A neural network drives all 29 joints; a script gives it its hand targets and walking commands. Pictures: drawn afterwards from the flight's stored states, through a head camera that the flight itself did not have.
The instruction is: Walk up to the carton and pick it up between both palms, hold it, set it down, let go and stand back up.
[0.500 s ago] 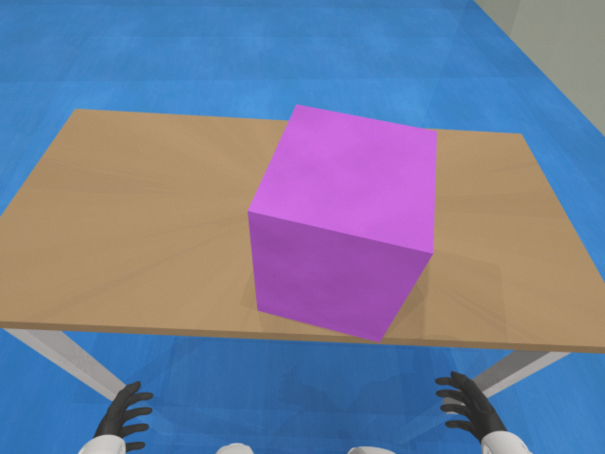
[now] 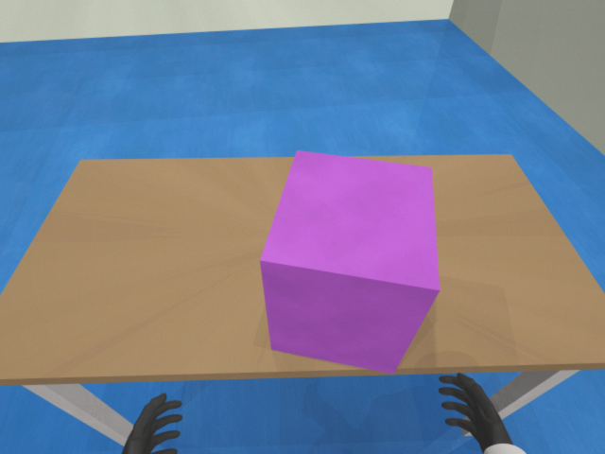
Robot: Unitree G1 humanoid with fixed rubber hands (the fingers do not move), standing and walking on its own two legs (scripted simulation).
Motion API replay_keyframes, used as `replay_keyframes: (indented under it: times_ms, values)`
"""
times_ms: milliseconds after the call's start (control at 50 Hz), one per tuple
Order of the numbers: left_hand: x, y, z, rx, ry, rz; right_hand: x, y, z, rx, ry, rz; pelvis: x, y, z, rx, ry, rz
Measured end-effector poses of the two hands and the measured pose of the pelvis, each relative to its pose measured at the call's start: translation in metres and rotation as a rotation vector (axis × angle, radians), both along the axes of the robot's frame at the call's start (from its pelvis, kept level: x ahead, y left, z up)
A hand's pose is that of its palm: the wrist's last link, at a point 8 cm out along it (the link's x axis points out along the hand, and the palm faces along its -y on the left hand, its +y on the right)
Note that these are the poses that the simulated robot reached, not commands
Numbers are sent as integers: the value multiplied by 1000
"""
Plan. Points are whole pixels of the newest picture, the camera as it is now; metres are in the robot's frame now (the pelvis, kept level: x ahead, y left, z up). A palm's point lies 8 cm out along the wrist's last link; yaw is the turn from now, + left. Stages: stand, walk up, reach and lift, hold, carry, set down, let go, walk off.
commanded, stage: reach and lift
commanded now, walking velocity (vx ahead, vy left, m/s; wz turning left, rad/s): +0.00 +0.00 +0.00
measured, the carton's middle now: (346, 264) +0.39 -0.04 +0.01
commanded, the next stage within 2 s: none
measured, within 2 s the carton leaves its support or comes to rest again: neither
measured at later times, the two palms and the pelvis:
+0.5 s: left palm (149, 441) +0.16 +0.22 -0.06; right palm (494, 434) +0.16 -0.21 -0.05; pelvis +0.01 +0.00 +0.00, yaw +0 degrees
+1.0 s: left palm (144, 441) +0.15 +0.22 -0.03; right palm (489, 440) +0.15 -0.19 -0.02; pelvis +0.00 +0.00 +0.00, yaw +0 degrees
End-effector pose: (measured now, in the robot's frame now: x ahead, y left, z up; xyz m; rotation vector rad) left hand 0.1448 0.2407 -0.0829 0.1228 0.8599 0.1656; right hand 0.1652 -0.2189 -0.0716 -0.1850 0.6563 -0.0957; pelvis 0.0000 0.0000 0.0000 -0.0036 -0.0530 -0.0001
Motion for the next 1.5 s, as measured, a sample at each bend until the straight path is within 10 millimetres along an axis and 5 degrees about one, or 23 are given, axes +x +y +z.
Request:
replay_keyframes:
  times_ms: [260, 980, 1500]
  values:
    - [20, -14, 13, -44, -137, -62, 6, -5, 15, 1, -87, -66, 15, 4, 3, -5, -19, -4]
    - [9, -23, 55, -127, -461, -172, -14, 24, 48, 96, -311, -207, -3, 4, 1, -2, -45, -3]
    - [81, -34, 103, -130, -527, -206, 42, 16, 91, 136, -378, -228, 15, 2, 4, -1, -15, -6]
